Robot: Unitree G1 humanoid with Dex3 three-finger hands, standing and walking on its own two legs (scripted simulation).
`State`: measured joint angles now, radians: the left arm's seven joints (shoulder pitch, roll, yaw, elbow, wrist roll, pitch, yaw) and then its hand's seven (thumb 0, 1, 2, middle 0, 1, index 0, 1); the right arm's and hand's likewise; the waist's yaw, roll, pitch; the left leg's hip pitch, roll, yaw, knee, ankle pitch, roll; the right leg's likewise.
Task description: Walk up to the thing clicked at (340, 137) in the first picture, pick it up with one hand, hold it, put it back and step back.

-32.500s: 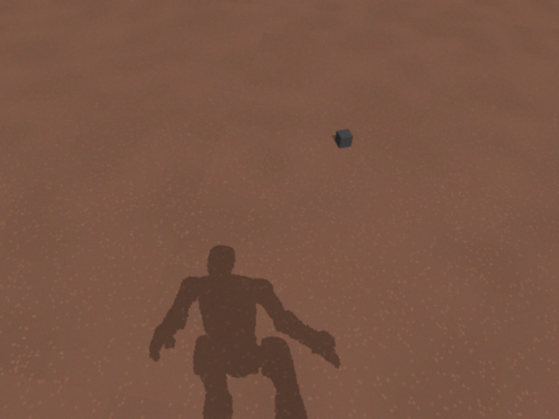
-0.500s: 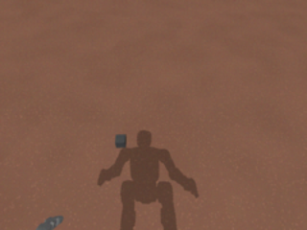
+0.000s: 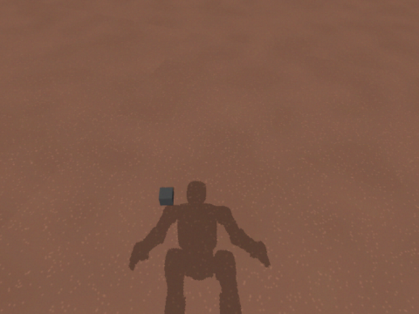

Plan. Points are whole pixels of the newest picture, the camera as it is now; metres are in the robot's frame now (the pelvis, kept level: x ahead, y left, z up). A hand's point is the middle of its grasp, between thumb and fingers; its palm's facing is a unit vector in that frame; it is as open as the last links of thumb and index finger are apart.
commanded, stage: stand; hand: left
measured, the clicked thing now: (166, 196) +0.80 +0.24 -0.75
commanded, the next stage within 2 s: walk up in 0.74 s
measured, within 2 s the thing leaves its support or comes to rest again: neither
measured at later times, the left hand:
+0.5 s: hand out of the picture +0.08 +0.24 -0.15, palm faces -0.04 -0.94 -0.34, open 7.4 cm
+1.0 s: hand out of the picture +0.07 +0.30 -0.16, palm faces +0.02 -0.94 -0.35, open 7.4 cm
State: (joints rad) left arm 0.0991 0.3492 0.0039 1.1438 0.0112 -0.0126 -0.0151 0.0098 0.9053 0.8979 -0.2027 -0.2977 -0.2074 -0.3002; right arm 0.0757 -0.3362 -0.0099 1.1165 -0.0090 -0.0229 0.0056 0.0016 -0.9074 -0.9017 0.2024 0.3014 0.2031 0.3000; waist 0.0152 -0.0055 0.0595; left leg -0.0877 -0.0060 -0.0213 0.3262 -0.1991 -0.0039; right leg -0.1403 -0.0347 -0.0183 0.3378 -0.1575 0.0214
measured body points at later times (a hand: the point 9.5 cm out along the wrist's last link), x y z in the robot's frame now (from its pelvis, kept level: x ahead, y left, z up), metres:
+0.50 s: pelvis +0.01 -0.01 +0.00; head +0.02 -0.01 +0.45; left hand +0.09 +0.29 -0.13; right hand +0.08 -0.31 -0.14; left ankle -0.01 +0.12 -0.75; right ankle +0.02 -0.13 -0.75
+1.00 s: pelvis +0.05 +0.02 -0.01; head +0.07 +0.03 +0.44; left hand +0.07 +0.35 -0.14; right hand +0.13 -0.31 -0.12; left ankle +0.11 +0.15 -0.74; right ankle +0.02 -0.13 -0.75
